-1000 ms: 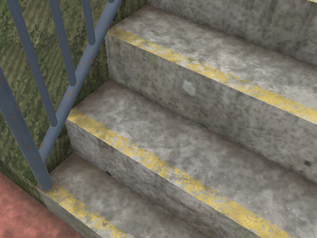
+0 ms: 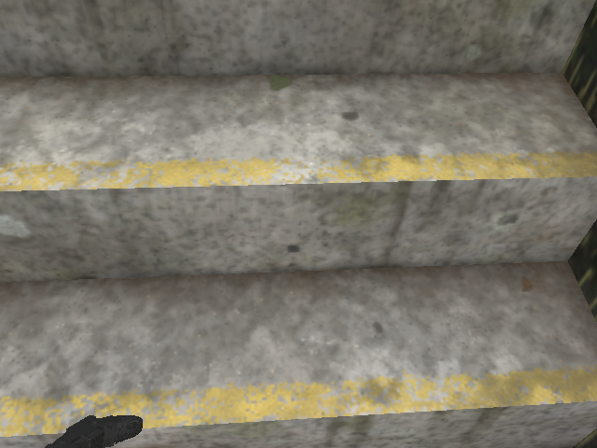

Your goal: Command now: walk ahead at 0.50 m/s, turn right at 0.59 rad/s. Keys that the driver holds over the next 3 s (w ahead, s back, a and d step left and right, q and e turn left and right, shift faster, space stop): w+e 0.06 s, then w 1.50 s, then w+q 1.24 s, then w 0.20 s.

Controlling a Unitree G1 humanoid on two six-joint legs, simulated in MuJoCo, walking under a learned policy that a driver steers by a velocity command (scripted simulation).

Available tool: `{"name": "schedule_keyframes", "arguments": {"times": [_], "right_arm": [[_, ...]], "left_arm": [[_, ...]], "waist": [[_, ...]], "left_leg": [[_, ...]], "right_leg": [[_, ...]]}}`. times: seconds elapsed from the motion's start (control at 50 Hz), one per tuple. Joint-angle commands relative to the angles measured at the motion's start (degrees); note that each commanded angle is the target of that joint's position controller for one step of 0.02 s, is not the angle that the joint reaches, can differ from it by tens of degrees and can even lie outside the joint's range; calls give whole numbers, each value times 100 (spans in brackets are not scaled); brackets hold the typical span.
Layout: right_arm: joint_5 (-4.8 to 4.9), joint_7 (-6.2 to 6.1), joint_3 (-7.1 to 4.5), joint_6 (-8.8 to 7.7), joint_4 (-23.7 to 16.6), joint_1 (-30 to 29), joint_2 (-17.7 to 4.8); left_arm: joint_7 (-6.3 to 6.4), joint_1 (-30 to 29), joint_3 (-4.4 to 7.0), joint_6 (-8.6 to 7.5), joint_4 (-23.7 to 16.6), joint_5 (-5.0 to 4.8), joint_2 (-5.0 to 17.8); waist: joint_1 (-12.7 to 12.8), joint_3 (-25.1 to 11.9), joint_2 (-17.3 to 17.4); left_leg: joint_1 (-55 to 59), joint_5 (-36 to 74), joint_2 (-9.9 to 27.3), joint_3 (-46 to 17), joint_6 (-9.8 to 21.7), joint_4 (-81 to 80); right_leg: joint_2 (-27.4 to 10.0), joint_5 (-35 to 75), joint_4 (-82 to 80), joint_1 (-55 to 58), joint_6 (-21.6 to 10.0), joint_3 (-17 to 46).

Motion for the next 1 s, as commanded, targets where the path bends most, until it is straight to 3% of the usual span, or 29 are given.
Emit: {"name": "schedule_keyframes", "arguments": {"times": [0.02,0.08,0.12,0.16,0.18,0.2,0.22,0.24,0.26,0.28,0.32,0.4,0.52,0.6,0.64,0.66,0.68,0.7,0.72,0.74,0.76,0.78,0.8,0.82,0.84,0.86,0.9,0.92,1.0], "right_arm": [[-50,-14,-291,-90,-232,168,-998],[12,69,-254,-140,-677,-1313,-1049],[132,248,-212,-40,-749,-1573,-1073],[355,360,-165,211,-598,-1544,-919],[428,337,-128,362,-624,-1555,-690],[295,273,33,411,-714,-1111,47],[350,229,187,394,-981,-190,745],[361,235,75,439,-789,-344,316],[375,235,96,420,-945,-702,366],[255,272,46,314,-1134,-1292,260],[127,305,-39,393,-1109,-1396,61],[101,216,-6,518,-1523,-1995,240],[-4,109,310,548,-2470,-3397,867],[116,232,545,491,-3024,-3821,977],[157,291,735,561,-2927,-3206,1249],[328,201,660,592,-2862,-3070,1057],[414,118,531,710,-2561,-2428,964],[282,123,403,769,-2038,-1154,696],[233,94,336,682,-1877,-1162,484],[280,65,233,597,-1655,-1189,335],[213,38,128,680,-1376,-407,170],[-12,-76,-110,814,-1115,-270,-450],[-6,-109,-329,862,-1300,-712,-677],[1,-98,-190,840,-1275,-1560,-357],[82,-35,-83,748,-960,-1740,-103],[107,-17,-13,644,-489,-1517,94],[39,71,142,403,-73,-1195,625],[66,108,153,293,103,-1002,623],[260,91,-8,54,499,-408,47]], "left_arm": [[-7,-1312,-52,-127,-1066,-6,106],[-120,-712,-188,-130,-907,-190,55],[-67,-115,-81,-170,-689,-312,230],[9,1278,5,-381,-228,-129,237],[2,1924,42,-525,197,-13,396],[-181,1506,-130,-713,371,164,190],[-116,2226,-38,-756,293,-51,1007],[94,2284,152,-668,238,-39,1327],[106,1024,78,-645,-80,16,1311],[96,120,-9,-644,-146,47,1012],[138,-235,-270,-781,-27,-35,417],[278,1042,-106,-1002,648,42,700],[365,2575,54,-970,1547,44,751],[342,2024,-49,-879,1809,-168,596],[352,869,-81,-839,1535,-262,759],[329,925,-59,-845,1437,-395,946],[317,994,69,-847,1403,-358,1309],[222,762,183,-968,1214,-310,1786],[68,946,211,-1047,1299,-503,1676],[-123,1548,215,-1103,1416,-570,1633],[-278,1255,218,-1172,1353,-464,1596],[-451,467,62,-1093,973,-257,849],[-340,42,-68,-979,624,69,-31],[-235,-259,-214,-819,178,172,-598],[-139,-27,-343,-679,-5,296,-766],[-107,514,-343,-611,192,282,-557],[-72,1065,-335,-469,522,112,-463],[-70,1031,-348,-436,584,26,-501],[-11,215,-342,-375,318,-76,-504]], "waist": [[-238,-16,1166],[357,-75,867],[505,-656,1266],[1230,-1301,1051],[1468,-803,187],[759,-32,-684],[394,-1326,-2245],[949,-2333,-1369],[488,-1584,-886],[214,-788,-880],[32,-316,-622],[367,-468,26],[945,-152,-221],[445,210,478],[59,-188,63],[132,-625,-260],[-57,-1312,-552],[-484,-2221,-907],[-312,-2718,-664],[-51,-3300,-13],[-478,-3331,315],[-695,-2929,2259],[-732,-2305,1761],[-122,-1265,1215],[342,-184,655],[723,445,-17],[844,485,419],[821,520,494],[536,657,595]], "left_leg": [[1696,-553,1806,-1362,1163,-1552],[-43,95,1361,-176,702,-1561],[-193,1490,1248,-17,735,-681],[283,3263,925,46,626,1253],[317,2505,527,76,515,2619],[-1821,-1680,266,-454,404,4404],[-3045,-2752,-489,-1953,-101,6385],[-2584,-1634,-861,-2575,-176,7289],[-2630,-988,-806,-2574,-216,7810],[-3050,-787,-736,-2202,-162,8248],[-2851,-671,-783,-2082,-30,8481],[-4155,-1404,-1170,-2108,238,9293],[-7702,-2940,-1225,-2420,537,11639],[-6303,-2294,-625,-1375,484,9355],[-2975,-1967,-549,-796,707,7183],[-1717,-2316,-1004,-641,689,6319],[-1372,-2378,-1280,-773,634,5767],[-649,-2318,-1512,-559,571,5922],[-184,-1986,-1599,-783,655,4695],[771,-1522,-1609,-1341,665,3988],[974,-2001,-1488,-2120,683,3091],[850,-4002,-116,-5420,1450,810],[33,-4720,544,-6954,1509,-345],[-1053,-4347,590,-6549,1319,-108],[-1829,-4183,409,-5771,1102,168],[-2156,-3774,179,-4748,900,532],[-2361,-2560,-93,-3608,981,760],[-2320,-2345,-103,-3333,1048,711],[-1885,-2018,174,-3239,1343,139]], "right_leg": [[-331,-646,-169,-1611,-139,218],[-530,371,-3127,1121,-273,-204],[-214,1342,-4725,2833,-384,-392],[202,2579,-7175,4356,-331,-735],[598,3452,-9050,4451,21,-1273],[222,4741,-8457,5067,442,-747],[-1487,11189,-6780,6229,190,992],[-2081,9882,-7868,5866,-510,1652],[-2302,6737,-8348,4582,-1230,2052],[-1950,5339,-8541,4100,-1411,1776],[-1511,5115,-8572,3399,-1449,1145],[-1535,5378,-8445,4779,-1608,1016],[-1941,2736,-9050,6602,-1815,1449],[-1253,1995,-10232,4695,-1361,364],[-969,4334,-11137,2940,-1366,-480],[-938,7337,-10783,3081,-1490,-525],[-1013,9926,-9787,4181,-1423,-599],[-1406,12726,-8890,4728,-1476,-621],[-1323,13134,-7799,5019,-1319,-361],[-1126,11547,-7166,4586,-1144,-107],[-961,9020,-6160,4198,-1153,-79],[598,3177,-3474,2075,-914,153],[1197,2154,-66,862,-645,1588],[1107,2196,1346,43,-544,1647],[911,2020,1418,-464,-514,1227],[686,1942,701,-562,-417,1097],[893,2071,1208,-351,-259,666],[898,2215,1149,-481,-231,664],[732,2497,537,-1242,7,440]]}}
Next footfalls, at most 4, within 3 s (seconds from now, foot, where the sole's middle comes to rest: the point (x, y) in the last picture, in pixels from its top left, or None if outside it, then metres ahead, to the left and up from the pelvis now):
0.18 right None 0.09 -0.23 -0.78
0.74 left None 0.27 -0.02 -0.58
1.36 right None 0.30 -0.35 -0.58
1.70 left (407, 342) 0.52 -0.18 -0.36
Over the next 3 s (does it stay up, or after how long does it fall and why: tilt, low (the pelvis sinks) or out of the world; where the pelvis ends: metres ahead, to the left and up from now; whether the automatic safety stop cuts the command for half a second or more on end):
stays up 0.58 -0.05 0.46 its command is cut before an obstacle after 1.5 s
